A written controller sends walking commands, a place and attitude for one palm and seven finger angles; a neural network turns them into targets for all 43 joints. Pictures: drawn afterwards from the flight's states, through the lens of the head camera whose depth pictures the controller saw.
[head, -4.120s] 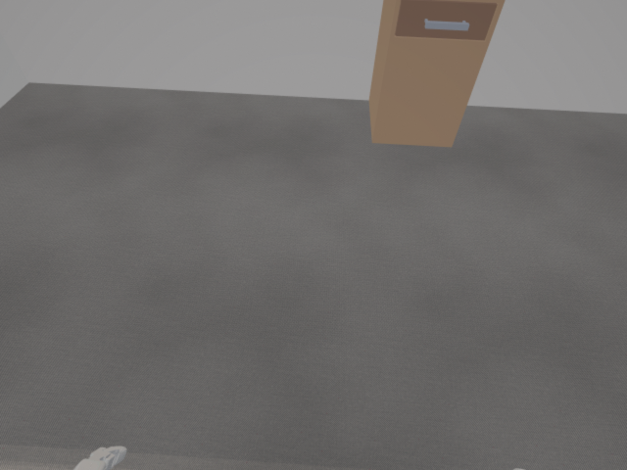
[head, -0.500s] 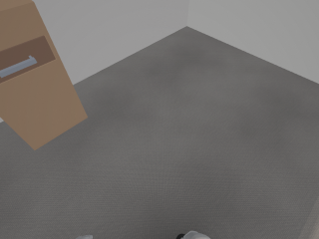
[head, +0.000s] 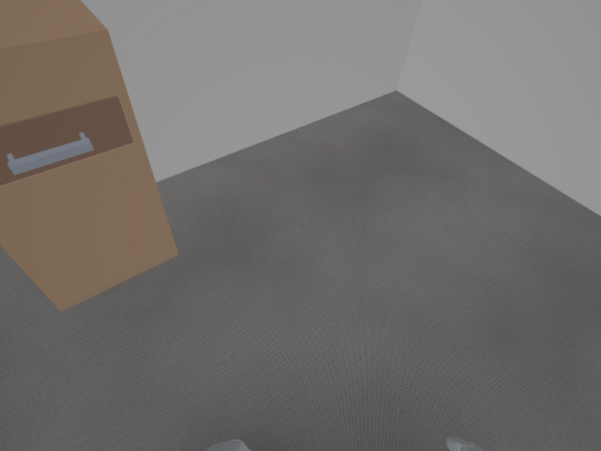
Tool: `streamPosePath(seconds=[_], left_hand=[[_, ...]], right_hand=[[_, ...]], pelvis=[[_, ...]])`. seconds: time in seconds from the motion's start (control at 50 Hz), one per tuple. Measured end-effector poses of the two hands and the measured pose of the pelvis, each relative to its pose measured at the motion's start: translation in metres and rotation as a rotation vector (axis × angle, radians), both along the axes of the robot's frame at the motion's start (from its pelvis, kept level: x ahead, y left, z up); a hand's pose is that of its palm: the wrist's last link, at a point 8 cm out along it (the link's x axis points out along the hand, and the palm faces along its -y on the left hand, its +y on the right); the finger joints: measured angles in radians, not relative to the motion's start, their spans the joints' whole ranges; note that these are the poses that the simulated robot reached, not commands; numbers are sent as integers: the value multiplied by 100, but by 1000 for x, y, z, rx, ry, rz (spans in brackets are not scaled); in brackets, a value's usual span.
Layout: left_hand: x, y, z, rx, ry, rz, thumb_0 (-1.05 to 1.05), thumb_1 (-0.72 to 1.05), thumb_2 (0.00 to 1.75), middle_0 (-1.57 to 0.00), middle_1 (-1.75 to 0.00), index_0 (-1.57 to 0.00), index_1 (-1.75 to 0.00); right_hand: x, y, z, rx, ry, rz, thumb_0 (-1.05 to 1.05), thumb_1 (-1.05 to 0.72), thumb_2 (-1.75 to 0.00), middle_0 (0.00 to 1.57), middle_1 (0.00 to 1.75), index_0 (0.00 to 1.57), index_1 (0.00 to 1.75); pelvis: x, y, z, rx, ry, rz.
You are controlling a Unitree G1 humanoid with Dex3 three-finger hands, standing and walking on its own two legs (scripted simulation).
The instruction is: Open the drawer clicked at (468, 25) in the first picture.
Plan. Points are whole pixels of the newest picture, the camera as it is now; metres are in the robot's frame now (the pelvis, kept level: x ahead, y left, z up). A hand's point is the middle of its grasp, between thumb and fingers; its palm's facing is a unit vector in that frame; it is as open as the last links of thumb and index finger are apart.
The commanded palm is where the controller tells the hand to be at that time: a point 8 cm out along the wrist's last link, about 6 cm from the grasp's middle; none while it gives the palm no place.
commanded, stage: walk to a spot facing it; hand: left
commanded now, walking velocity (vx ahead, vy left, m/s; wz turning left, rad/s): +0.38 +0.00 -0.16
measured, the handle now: (50, 150) +0.72 +0.67 -0.12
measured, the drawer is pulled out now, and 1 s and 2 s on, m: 0.00 0.00 0.00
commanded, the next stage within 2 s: turn to face it in 0.30 s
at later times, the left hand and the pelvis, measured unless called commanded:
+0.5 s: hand (249, 330) +0.34 +0.12 -0.15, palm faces -0.16 -0.96 -0.24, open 7.4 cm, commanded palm none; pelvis +0.20 -0.05 +0.00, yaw -8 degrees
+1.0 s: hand (215, 350) +0.30 +0.17 -0.18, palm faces +0.18 -0.96 -0.20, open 7.3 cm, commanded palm none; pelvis +0.25 -0.03 +0.00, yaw +8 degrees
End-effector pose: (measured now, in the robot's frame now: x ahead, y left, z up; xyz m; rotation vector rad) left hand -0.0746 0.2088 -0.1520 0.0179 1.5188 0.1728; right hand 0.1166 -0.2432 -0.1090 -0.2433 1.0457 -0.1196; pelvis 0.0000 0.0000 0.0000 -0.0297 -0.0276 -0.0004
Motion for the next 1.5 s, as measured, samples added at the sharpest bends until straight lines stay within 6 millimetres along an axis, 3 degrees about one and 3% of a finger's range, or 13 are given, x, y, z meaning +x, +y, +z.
streamPosePath(seconds=[0.08,0.26,0.36,0.46,0.54,0.62,0.72,0.84,0.96,1.08,1.2,1.36,1.5], left_hand=[[41,17,3,4,18,-34,1,91,90,-20,-29,-20,-30],[208,33,29,65,-196,-122,1,91,90,-19,-29,-20,-30],[299,12,36,82,-265,-217,0,91,90,-19,-29,-20,-30],[386,-27,32,102,-342,-324,0,91,90,-19,-29,-20,-30],[421,-55,32,103,-409,-326,0,91,90,-19,-29,-20,-30],[425,-72,40,89,-410,-268,0,91,90,-20,-29,-20,-30],[432,-66,48,107,-435,-190,-3,94,90,-20,-30,-21,-30],[415,-42,37,109,-398,-95,-2,92,90,-20,-30,-21,-30],[374,0,5,110,-303,21,0,91,90,-20,-30,-21,-30],[343,28,16,154,-216,84,0,91,90,-20,-29,-20,-30],[333,32,36,210,-223,137,1,91,90,-20,-29,-20,-30],[341,-1,50,283,-335,192,1,91,90,-20,-29,-20,-30],[309,-40,60,275,-335,279,0,90,90,-20,-30,-21,-30]], right_hand=[[9,18,-2,17,21,-42,0,-91,-90,20,30,19,30],[-35,20,-6,50,267,-207,-1,-95,-90,20,30,20,30],[-51,22,-16,111,385,-298,0,-93,-90,20,30,20,30],[-50,14,-36,179,482,-377,0,-92,-90,20,30,20,30],[-22,-3,-45,196,513,-369,0,-91,-90,20,30,20,30],[34,-25,-39,171,439,-315,0,-91,-90,20,30,19,30],[108,-45,-29,130,320,-220,0,-91,-90,20,30,19,30],[186,-53,-14,62,205,-100,0,-91,-90,19,30,19,30],[249,-41,-7,-27,105,25,0,-91,-90,19,30,19,30],[268,-28,3,-49,114,101,0,-91,-90,20,30,20,30],[278,-24,0,-19,140,157,0,-91,-90,20,30,20,30],[296,-45,-26,35,164,230,0,-90,-90,20,30,20,30],[321,-53,-18,26,167,325,0,-91,-90,20,30,20,30]], pelvis=[[30,10,5,14,-11,-21],[99,9,22,42,0,-63],[140,-8,19,60,1,-108],[184,-40,2,72,1,-144],[205,-58,-2,57,-6,-122],[221,-66,9,51,-4,-83],[234,-69,16,45,7,-21],[246,-60,14,30,8,53],[254,-37,-4,8,19,122],[256,-32,7,9,38,182],[260,-39,14,12,46,246],[261,-73,4,28,36,358],[257,-89,15,58,18,466]])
